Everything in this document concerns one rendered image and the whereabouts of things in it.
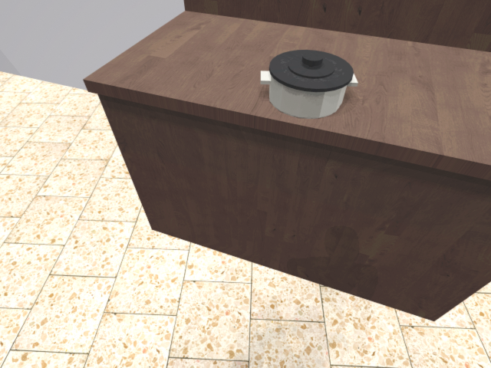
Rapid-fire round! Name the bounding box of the table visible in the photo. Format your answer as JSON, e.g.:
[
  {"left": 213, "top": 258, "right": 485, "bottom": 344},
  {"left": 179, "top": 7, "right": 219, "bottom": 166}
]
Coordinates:
[{"left": 83, "top": 0, "right": 491, "bottom": 321}]

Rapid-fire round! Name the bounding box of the lid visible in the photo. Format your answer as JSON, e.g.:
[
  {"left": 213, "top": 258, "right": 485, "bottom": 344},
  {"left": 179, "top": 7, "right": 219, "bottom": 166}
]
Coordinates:
[{"left": 269, "top": 50, "right": 354, "bottom": 92}]

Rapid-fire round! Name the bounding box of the pot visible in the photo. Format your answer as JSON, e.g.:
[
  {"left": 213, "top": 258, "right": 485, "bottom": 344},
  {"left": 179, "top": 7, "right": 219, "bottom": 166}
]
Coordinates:
[{"left": 261, "top": 71, "right": 358, "bottom": 119}]

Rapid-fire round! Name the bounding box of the knob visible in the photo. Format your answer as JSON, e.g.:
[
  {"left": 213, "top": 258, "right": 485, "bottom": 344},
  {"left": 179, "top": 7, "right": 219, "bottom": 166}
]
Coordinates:
[{"left": 302, "top": 52, "right": 323, "bottom": 66}]

